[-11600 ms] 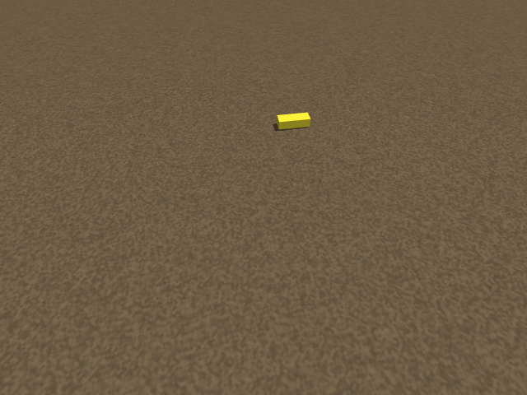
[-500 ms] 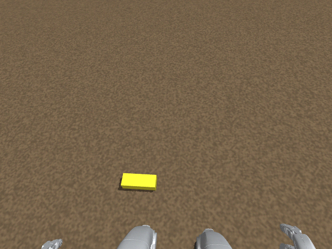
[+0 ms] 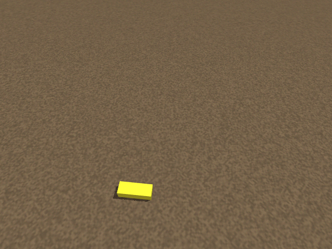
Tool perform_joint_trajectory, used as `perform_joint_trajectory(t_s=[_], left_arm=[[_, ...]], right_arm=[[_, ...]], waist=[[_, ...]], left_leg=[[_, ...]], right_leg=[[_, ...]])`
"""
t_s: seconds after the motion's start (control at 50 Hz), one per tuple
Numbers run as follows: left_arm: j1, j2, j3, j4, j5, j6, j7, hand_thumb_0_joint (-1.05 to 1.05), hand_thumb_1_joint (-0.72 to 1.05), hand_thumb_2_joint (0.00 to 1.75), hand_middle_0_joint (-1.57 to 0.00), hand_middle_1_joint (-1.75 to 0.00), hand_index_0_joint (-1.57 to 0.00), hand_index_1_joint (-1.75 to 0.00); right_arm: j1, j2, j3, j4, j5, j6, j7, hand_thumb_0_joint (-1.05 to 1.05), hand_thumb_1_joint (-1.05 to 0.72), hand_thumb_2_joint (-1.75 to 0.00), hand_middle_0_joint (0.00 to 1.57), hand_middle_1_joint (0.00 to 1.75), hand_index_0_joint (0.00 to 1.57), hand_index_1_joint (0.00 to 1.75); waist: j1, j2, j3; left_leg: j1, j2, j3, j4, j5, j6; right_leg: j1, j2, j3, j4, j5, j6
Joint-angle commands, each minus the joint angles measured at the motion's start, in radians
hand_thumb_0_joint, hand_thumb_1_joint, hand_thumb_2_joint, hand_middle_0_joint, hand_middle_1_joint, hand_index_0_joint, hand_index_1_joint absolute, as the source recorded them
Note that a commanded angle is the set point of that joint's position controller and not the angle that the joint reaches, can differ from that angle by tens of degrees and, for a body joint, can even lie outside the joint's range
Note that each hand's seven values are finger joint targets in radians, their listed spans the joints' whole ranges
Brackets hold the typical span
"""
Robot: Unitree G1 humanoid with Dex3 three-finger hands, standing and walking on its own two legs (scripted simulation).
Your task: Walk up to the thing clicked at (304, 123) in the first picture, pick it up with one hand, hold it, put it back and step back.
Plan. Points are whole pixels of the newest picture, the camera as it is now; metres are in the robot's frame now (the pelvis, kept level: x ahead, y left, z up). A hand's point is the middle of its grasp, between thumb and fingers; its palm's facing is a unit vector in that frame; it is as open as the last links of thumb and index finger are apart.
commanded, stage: walk up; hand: left
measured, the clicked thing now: (135, 190) +0.54 +0.19 -0.73
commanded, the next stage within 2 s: none
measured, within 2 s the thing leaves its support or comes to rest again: neither
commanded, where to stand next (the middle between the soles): +0.16 +0.02 m, yaw -2 degrees
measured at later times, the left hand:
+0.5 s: hand out of the picture +0.15 +0.24 -0.14, palm faces -0.06 -0.90 -0.42, open 7.4 cm
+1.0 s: hand out of the picture +0.04 +0.28 -0.15, palm faces -0.06 -0.93 -0.37, open 7.4 cm
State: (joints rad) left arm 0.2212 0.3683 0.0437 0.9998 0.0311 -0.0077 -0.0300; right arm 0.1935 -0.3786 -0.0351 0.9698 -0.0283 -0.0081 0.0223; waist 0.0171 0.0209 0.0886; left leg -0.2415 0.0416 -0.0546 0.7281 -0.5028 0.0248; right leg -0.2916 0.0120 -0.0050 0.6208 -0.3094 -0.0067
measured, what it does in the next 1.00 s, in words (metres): steps on the spot: right foot, then left foot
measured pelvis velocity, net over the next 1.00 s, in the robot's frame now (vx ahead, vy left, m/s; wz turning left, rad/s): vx -0.01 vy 0.00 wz -0.03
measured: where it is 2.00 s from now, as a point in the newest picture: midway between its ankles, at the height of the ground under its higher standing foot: outside the picture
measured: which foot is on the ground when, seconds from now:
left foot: down 0.00-0.42, up 0.44-0.70, down 0.72-1.00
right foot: down 0.00-0.12, up 0.14-0.38, down 0.40-0.74, up 0.76-1.00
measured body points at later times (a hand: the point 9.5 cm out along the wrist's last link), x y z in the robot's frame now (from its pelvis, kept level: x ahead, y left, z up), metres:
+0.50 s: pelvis +0.04 -0.02 -0.01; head +0.12 -0.05 +0.43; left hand +0.15 +0.29 -0.11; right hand +0.12 -0.35 -0.14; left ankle +0.00 +0.12 -0.67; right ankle +0.15 -0.16 -0.72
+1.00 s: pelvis -0.01 +0.00 +0.01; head +0.02 +0.02 +0.46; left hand +0.04 +0.33 -0.12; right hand +0.03 -0.33 -0.10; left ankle -0.02 +0.13 -0.72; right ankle -0.02 -0.13 -0.68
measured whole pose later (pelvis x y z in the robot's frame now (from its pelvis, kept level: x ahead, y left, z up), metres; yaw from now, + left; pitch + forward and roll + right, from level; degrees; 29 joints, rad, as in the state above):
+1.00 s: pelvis -0.01 +0.00 +0.01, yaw -2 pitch -2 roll -1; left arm 0.25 0.44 0.07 1.00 0.03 0.04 -0.04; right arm 0.27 -0.38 -0.07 0.96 -0.05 -0.03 0.03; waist 0.00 -0.04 0.07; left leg -0.21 0.04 0.01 0.59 -0.37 0.03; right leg -0.38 0.03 0.04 0.90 -0.48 0.00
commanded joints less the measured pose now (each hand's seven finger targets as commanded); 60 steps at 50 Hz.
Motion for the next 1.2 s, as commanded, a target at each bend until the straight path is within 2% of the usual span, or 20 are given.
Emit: perform_joint_trajectory(t_s=[0.0, 0.06, 0.1, 0.12, 0.3, 0.36, 0.4, 0.44, 0.52, 0.68, 0.72, 0.76, 0.82, 0.92, 1.0, 1.06, 1.08, 1.12, 1.14, 1.18], left_arm=[[0.014, 0.354, 0.094, -0.097, 0.009, -0.036, 0.001, 0.00, 0.90, 0.90, -0.20, -0.30, -0.20, -0.30], [-0.060, 0.252, 0.061, -0.123, -0.003, -0.030, -0.005, 0.00, 0.90, 0.90, -0.20, -0.30, -0.20, -0.30], [-0.129, 0.170, 0.033, -0.159, -0.008, -0.021, 0.004, 0.00, 0.90, 0.90, -0.20, -0.30, -0.20, -0.30], [-0.102, 0.234, 0.048, -0.146, 0.004, -0.016, 0.014, 0.00, 0.90, 0.90, -0.20, -0.30, -0.20, -0.30], [0.006, 0.172, 0.042, -0.102, -0.039, -0.008, 0.012, 0.00, 0.90, 0.90, -0.20, -0.30, -0.20, -0.30], [0.040, 0.252, 0.059, -0.078, -0.044, -0.024, 0.040, 0.00, 0.90, 0.90, -0.20, -0.30, -0.20, -0.30], [0.076, 0.341, 0.076, -0.103, -0.043, -0.031, 0.061, 0.00, 0.90, 0.90, -0.20, -0.30, -0.20, -0.30], [0.011, 0.374, 0.085, -0.136, -0.033, -0.026, 0.079, 0.00, 0.90, 0.90, -0.20, -0.30, -0.20, -0.30], [-0.063, 0.300, 0.073, -0.162, -0.018, -0.007, 0.100, 0.00, 0.90, 0.90, -0.20, -0.30, -0.20, -0.30], [-0.164, 0.286, 0.072, -0.181, -0.008, 0.043, 0.069, 0.00, 0.90, 0.90, -0.20, -0.30, -0.20, -0.30], [-0.101, 0.170, 0.044, -0.172, -0.032, 0.044, 0.076, 0.00, 0.90, 0.90, -0.20, -0.30, -0.20, -0.30], [-0.245, 0.282, 0.090, -0.161, -0.020, 0.029, 0.086, 0.00, 0.90, 0.90, -0.20, -0.30, -0.20, -0.30], [-0.076, 0.228, 0.076, -0.102, -0.041, 0.030, 0.053, 0.00, 0.90, 0.90, -0.20, -0.30, -0.20, -0.30], [-0.119, 0.257, 0.078, -0.156, 0.000, -0.005, -0.001, 0.00, 0.90, 0.90, -0.20, -0.30, -0.20, -0.30], [-0.150, 0.253, 0.071, -0.158, 0.010, -0.034, -0.017, 0.00, 0.90, 0.90, -0.20, -0.30, -0.20, -0.30], [0.054, 0.210, 0.068, -0.103, -0.002, -0.063, -0.007, 0.00, 0.90, 0.90, -0.20, -0.30, -0.20, -0.30], [0.204, 0.244, 0.084, -0.055, -0.005, -0.075, 0.005, 0.00, 0.90, 0.90, -0.20, -0.30, -0.20, -0.30], [0.293, 0.402, 0.115, -0.059, -0.003, -0.088, 0.030, 0.00, 0.90, 0.90, -0.20, -0.30, -0.20, -0.30], [0.220, 0.414, 0.109, -0.093, -0.007, -0.080, 0.024, 0.00, 0.90, 0.90, -0.20, -0.30, -0.20, -0.30], [0.148, 0.348, 0.099, -0.120, -0.025, -0.088, 0.025, 0.00, 0.90, 0.90, -0.20, -0.30, -0.20, -0.30]], right_arm=[[0.009, -0.257, -0.083, -0.087, 0.005, -0.044, -0.005, 0.00, -0.90, -0.90, 0.20, 0.30, 0.20, 0.30], [0.142, -0.205, -0.087, -0.044, 0.007, -0.085, -0.011, 0.00, -0.90, -0.90, 0.20, 0.30, 0.20, 0.30], [0.211, -0.322, -0.121, -0.056, -0.018, -0.091, -0.027, 0.00, -0.90, -0.90, 0.20, 0.30, 0.20, 0.30], [0.157, -0.340, -0.121, -0.079, -0.006, -0.087, -0.033, 0.00, -0.90, -0.90, 0.20, 0.30, 0.20, 0.30], [-0.022, -0.253, -0.068, -0.120, 0.024, -0.053, -0.058, 0.00, -0.90, -0.90, 0.20, 0.30, 0.20, 0.30], [-0.030, -0.198, -0.052, -0.127, 0.051, 0.006, -0.052, 0.00, -0.90, -0.90, 0.20, 0.30, 0.20, 0.30], [0.066, -0.153, -0.041, -0.133, 0.050, 0.048, -0.054, 0.00, -0.90, -0.90, 0.20, 0.30, 0.20, 0.30], [0.078, -0.224, -0.076, -0.125, 0.040, 0.082, -0.066, 0.00, -0.90, -0.90, 0.20, 0.30, 0.20, 0.30], [0.104, -0.210, -0.079, -0.115, 0.046, 0.087, -0.044, 0.00, -0.90, -0.90, 0.20, 0.30, 0.20, 0.30], [0.177, -0.233, -0.079, -0.005, 0.008, 0.034, -0.033, 0.00, -0.90, -0.90, 0.20, 0.30, 0.20, 0.30], [0.027, -0.351, -0.098, -0.065, -0.033, 0.035, -0.026, 0.00, -0.90, -0.90, 0.20, 0.30, 0.20, 0.30], [-0.118, -0.395, -0.100, -0.106, -0.009, 0.023, -0.025, 0.00, -0.90, -0.90, 0.20, 0.30, 0.20, 0.30], [-0.143, -0.255, -0.067, -0.108, -0.020, -0.020, -0.046, 0.00, -0.90, -0.90, 0.20, 0.30, 0.20, 0.30], [0.094, -0.346, -0.129, -0.081, -0.020, -0.047, -0.021, 0.00, -0.90, -0.90, 0.20, 0.30, 0.20, 0.30], [0.144, -0.318, -0.114, -0.093, -0.018, -0.051, -0.015, 0.00, -0.90, -0.90, 0.20, 0.30, 0.20, 0.30], [0.068, -0.293, -0.098, -0.134, -0.002, -0.039, -0.002, 0.00, -0.90, -0.90, 0.20, 0.30, 0.20, 0.30], [0.023, -0.236, -0.078, -0.160, 0.006, -0.035, 0.001, 0.00, -0.90, -0.90, 0.20, 0.30, 0.20, 0.30], [-0.030, -0.154, -0.049, -0.236, 0.023, -0.030, -0.003, 0.00, -0.90, -0.90, 0.20, 0.30, 0.20, 0.30], [-0.054, -0.232, -0.072, -0.233, 0.012, -0.024, -0.012, 0.00, -0.90, -0.90, 0.20, 0.30, 0.20, 0.30], [0.004, -0.267, -0.086, -0.189, 0.023, -0.030, -0.001, 0.00, -0.90, -0.90, 0.20, 0.30, 0.20, 0.30]], waist=[[0.005, -0.155, 0.022], [-0.079, -0.072, -0.047], [-0.130, 0.123, 0.000], [-0.101, 0.010, 0.040], [0.004, 0.188, -0.007], [0.031, 0.053, -0.088], [0.018, -0.171, -0.167], [0.002, -0.168, -0.177], [-0.013, -0.151, -0.278], [-0.032, -0.260, -0.151], [0.007, 0.205, 0.021], [-0.035, 0.172, 0.155], [0.048, 0.040, 0.055], [-0.090, 0.203, -0.092], [-0.109, 0.138, -0.004], [0.003, 0.164, -0.047], [0.082, 0.048, -0.103], [0.103, -0.206, -0.057], [0.082, -0.070, 0.008], [0.030, -0.008, 0.096]], left_leg=[[-0.249, -0.004, 0.027, 0.065, -0.096, 0.044], [0.132, -0.007, 0.000, -0.296, 0.138, 0.067], [0.343, 0.307, -0.526, -0.529, -0.122, 0.160], [0.207, 0.383, -0.546, -0.542, -0.129, 0.205], [0.009, 0.155, 0.035, -0.170, 0.963, 0.108], [-0.070, 0.034, 0.101, 0.031, 0.613, 0.029], [-0.205, -0.099, 0.034, 0.344, -0.111, -0.002], [-0.167, -0.056, -0.090, 0.556, -0.173, -0.014], [-0.162, -0.089, -0.110, 0.616, -0.027, -0.034], [0.065, -0.048, 0.067, -0.234, 0.092, -0.017], [0.007, 0.236, -0.473, -0.441, -0.040, 0.084], [-0.426, 0.375, -0.587, -0.530, -0.033, 0.261], [-0.149, 0.148, -0.176, -0.340, 0.274, 0.121], [0.323, 0.257, -0.371, -0.443, -0.260, 0.203], [0.276, 0.254, -0.265, -0.385, 0.004, 0.230], [0.142, 0.171, -0.087, -0.192, 0.415, 0.162], [0.017, 0.094, 0.000, 0.027, 0.451, 0.112], [-0.492, -0.125, -0.003, 0.346, -0.059, 0.006], [-0.483, -0.033, -0.098, 0.364, -0.055, 0.011], [-0.464, -0.007, -0.148, 0.357, 0.070, 0.011]], right_leg=[[0.058, -0.365, 0.562, -0.396, -0.605, -0.260], [-0.125, -0.168, 0.209, -0.111, -0.137, -0.134], [-0.560, 0.039, 0.038, 0.330, -0.191, -0.031], [-0.503, -0.033, 0.122, 0.365, -0.185, -0.027], [-0.013, -0.038, -0.035, 0.026, 0.113, -0.019], [0.175, -0.058, -0.009, -0.118, 0.590, -0.024], [0.249, -0.388, 0.392, -0.189, 0.980, -0.150], [0.136, -0.450, 0.487, -0.162, 0.900, -0.278], [0.109, -0.285, 0.208, -0.101, 0.582, -0.194], [-0.113, -0.241, 0.211, -0.080, -0.194, -0.125], [-0.479, 0.009, 0.029, 0.328, -0.258, -0.018], [-0.203, 0.003, 0.157, 0.507, -0.269, -0.010], [-0.239, 0.053, 0.193, 0.512, -0.068, -0.028], [-0.393, -0.007, 0.073, 0.281, -0.199, 0.016], [-0.305, -0.038, 0.032, 0.062, -0.255, -0.010], [0.033, 0.004, -0.056, -0.232, -0.044, -0.039], [0.261, -0.015, -0.022, -0.304, 0.082, -0.032], [0.464, -0.370, 0.631, -0.403, 0.020, -0.139], [0.318, -0.458, 0.700, -0.421, -0.136, -0.242], [0.267, -0.349, 0.466, -0.402, -0.062, -0.182]])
